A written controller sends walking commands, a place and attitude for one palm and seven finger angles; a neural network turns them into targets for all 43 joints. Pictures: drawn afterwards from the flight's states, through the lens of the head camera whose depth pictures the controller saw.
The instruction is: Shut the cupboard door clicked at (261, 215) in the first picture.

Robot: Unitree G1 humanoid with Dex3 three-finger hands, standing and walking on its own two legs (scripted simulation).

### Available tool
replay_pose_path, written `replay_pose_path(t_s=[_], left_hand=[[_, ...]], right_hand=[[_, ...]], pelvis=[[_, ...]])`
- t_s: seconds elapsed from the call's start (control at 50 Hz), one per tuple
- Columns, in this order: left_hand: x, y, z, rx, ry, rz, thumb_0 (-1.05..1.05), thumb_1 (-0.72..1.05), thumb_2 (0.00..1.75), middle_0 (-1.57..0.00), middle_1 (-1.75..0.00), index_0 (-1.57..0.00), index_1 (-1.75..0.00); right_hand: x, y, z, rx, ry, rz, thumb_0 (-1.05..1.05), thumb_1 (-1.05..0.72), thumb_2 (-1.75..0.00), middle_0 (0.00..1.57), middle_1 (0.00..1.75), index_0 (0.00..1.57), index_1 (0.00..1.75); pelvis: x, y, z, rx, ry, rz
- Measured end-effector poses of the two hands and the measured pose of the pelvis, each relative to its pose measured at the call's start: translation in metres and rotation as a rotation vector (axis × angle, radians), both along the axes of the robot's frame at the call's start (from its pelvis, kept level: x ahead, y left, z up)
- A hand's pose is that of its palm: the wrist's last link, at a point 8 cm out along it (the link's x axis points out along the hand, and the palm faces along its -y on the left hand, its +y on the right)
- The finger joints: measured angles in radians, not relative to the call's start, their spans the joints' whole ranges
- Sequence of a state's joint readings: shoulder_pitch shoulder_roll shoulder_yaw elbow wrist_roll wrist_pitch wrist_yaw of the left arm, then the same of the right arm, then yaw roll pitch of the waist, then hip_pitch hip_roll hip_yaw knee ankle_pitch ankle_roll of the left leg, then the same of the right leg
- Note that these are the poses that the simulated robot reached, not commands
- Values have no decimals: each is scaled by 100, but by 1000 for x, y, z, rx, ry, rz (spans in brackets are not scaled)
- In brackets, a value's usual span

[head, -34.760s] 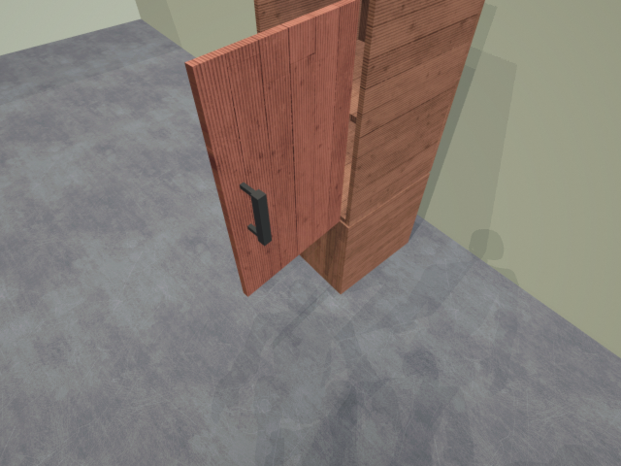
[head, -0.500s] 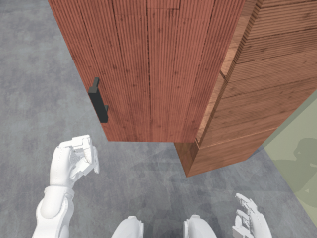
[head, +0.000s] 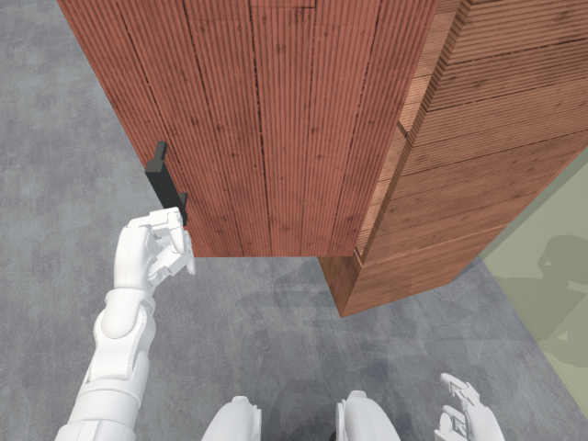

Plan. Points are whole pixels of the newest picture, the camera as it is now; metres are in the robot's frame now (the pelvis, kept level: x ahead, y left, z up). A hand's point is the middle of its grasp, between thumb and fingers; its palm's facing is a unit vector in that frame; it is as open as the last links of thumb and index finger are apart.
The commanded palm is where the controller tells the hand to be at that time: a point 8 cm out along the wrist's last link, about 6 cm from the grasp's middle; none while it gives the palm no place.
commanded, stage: bring the fist close to the handle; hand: left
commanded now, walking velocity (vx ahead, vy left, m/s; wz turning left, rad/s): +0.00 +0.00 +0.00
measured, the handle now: (171, 185) +0.46 +0.20 +0.04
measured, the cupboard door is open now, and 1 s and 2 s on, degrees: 73 70 54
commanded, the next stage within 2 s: push the door shut along its arc in 0.40 s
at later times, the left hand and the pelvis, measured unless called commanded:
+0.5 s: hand (184, 250) +0.35 +0.15 +0.05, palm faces +0.01 -1.00 -0.04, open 3.1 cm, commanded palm +0.33 +0.20 +0.04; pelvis -0.01 +0.00 +0.00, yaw +0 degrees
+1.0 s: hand (196, 216) +0.40 +0.15 +0.04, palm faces -0.09 -1.00 -0.03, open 3.2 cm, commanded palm +0.40 +0.19 +0.04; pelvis -0.01 +0.00 +0.00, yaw +0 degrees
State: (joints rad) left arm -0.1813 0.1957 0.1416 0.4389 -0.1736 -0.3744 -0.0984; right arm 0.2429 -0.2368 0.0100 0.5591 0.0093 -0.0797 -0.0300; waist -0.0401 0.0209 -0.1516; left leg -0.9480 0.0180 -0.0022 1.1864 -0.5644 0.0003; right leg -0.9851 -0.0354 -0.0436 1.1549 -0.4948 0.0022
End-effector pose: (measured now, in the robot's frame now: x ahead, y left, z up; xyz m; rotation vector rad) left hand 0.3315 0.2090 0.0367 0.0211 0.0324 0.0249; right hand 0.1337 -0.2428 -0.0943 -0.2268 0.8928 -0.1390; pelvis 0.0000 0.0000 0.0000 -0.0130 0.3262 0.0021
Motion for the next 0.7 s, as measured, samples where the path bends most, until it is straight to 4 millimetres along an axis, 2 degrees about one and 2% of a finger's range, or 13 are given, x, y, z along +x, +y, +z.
replay_pose_path(t_s=[0.14, 0.28, 0.4, 0.48, 0.6, 0.7], left_hand=[[10, -5, 12, 4, -72, -13, 2, 91, 90, -130, -150, -130, -150], [-1, -4, 0, -2, 14, -2, 2, 90, 90, -130, -150, -130, -150], [-7, 4, 8, 7, -70, 30, 2, 90, 90, -130, -150, -130, -150], [-3, 2, 11, 17, -86, -6, 2, 90, 90, -130, -150, -130, -150], [1, -12, 2, 0, -17, -54, 2, 90, 90, -130, -150, -130, -150], [17, -11, 5, 13, -47, -46, 2, 90, 90, -130, -150, -130, -150]], right_hand=[[-12, -6, -3, 1, 44, -24, 1, -91, -90, 20, 30, 20, 30], [-18, -7, 0, 13, 55, -41, 1, -91, -90, 20, 30, 20, 30], [-15, -7, 0, -3, 46, -20, 1, -91, -90, 20, 30, 20, 30], [-12, -7, -2, -5, 37, -10, 1, -91, -90, 20, 30, 20, 30], [-10, -3, -1, 5, 21, -17, 1, -91, -90, 20, 30, 20, 30], [-15, -3, -3, -5, 29, -20, 1, -91, -90, 20, 30, 20, 30]], pelvis=[[1, -1, 1, 1, 4, -6], [1, -1, 6, 8, -7, -13], [-3, -2, 4, 5, -10, -6], [-6, -1, 1, 1, -11, 0], [-8, 1, 2, 3, -12, -2], [-11, 0, -1, 6, -8, -4]])
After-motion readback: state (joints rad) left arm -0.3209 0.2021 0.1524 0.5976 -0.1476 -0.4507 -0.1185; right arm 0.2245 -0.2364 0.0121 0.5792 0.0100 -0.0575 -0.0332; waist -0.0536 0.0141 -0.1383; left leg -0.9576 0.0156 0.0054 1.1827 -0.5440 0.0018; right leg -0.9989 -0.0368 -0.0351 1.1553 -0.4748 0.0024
